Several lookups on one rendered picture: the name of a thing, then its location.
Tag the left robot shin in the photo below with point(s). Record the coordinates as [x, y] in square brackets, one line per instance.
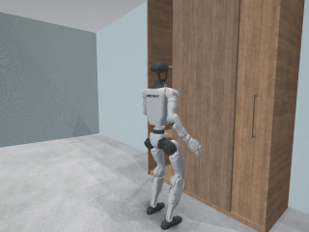
[157, 184]

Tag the robot right hand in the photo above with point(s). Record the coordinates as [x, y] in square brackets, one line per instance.
[194, 146]

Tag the wardrobe door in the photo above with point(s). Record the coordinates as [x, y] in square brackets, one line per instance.
[257, 28]
[205, 60]

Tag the left robot thigh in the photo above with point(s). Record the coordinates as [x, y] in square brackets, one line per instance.
[159, 158]

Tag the robot left upper arm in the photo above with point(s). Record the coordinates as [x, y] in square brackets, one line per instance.
[144, 101]

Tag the robot right upper arm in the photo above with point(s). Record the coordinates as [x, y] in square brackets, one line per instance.
[172, 99]

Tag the robot right forearm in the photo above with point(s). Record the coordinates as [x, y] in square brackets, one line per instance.
[178, 127]

